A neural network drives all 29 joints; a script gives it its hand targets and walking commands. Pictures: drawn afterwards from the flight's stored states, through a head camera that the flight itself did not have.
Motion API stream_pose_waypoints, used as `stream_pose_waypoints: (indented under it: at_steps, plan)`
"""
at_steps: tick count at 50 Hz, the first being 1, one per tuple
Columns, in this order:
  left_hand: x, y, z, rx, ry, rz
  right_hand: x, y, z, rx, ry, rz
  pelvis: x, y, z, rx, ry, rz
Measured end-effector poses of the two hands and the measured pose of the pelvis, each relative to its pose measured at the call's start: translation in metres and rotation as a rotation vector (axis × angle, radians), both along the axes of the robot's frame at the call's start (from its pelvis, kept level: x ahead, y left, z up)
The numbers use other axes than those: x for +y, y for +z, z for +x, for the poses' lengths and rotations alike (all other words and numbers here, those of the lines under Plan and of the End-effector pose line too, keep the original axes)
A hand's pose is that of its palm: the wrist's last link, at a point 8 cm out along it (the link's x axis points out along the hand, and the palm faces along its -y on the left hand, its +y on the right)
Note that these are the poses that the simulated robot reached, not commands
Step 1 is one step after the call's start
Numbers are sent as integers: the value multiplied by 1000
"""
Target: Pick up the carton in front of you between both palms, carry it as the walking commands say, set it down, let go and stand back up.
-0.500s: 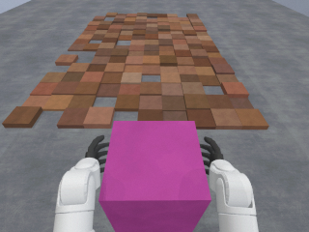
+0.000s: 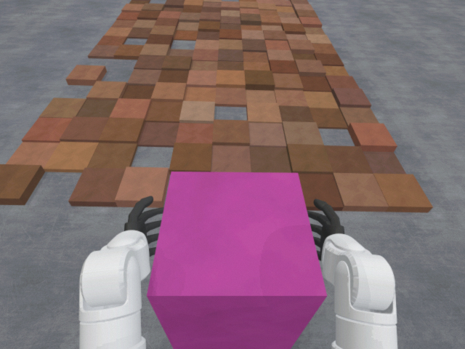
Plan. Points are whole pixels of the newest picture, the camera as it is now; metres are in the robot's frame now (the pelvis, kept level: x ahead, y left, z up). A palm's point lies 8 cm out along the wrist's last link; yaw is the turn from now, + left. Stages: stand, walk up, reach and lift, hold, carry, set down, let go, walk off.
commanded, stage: carry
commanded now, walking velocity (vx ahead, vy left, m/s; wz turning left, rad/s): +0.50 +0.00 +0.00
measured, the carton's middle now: (233, 264) +0.27 +0.01 +0.01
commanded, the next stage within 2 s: none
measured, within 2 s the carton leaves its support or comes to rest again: neither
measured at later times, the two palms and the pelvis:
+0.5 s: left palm (178, 107) +0.60 +0.13 +0.10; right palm (307, 106) +0.62 -0.16 +0.10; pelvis +0.33 -0.04 +0.01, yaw +4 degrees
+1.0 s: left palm (182, 24) +1.04 +0.18 +0.12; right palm (274, 28) +1.03 -0.12 +0.13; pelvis +0.64 +0.03 +0.00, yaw +1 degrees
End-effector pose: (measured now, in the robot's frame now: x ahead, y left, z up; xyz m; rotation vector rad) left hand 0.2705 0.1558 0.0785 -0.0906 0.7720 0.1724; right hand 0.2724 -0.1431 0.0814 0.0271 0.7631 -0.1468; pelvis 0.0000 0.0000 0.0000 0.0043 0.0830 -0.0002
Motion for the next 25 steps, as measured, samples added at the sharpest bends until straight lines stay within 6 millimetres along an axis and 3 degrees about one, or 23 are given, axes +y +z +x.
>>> stream_pose_waypoints:
  at_steps: [5, 11, 17, 20, 25]
  plan:
    - [-4, 8, 60, 2, -39, 2, -4, 10, 51, 3, -39, 2, 5, 15, 57, 6, 9, -26]
    - [-8, 19, 140, -69, -25, 12, -8, 22, 138, -67, -20, 7, -3, 14, 140, 3, 19, -27]
    - [-19, 5, 229, -86, 13, 43, -19, 0, 239, -86, 25, 31, -23, -14, 241, -29, 46, -17]
    - [-23, 2, 268, -65, 36, 50, -22, -6, 284, -64, 36, 52, -32, -13, 277, -31, 65, -23]
    - [-22, 26, 325, -85, 83, 38, -21, 18, 352, -83, 58, 65, -39, 6, 329, -14, 78, 5]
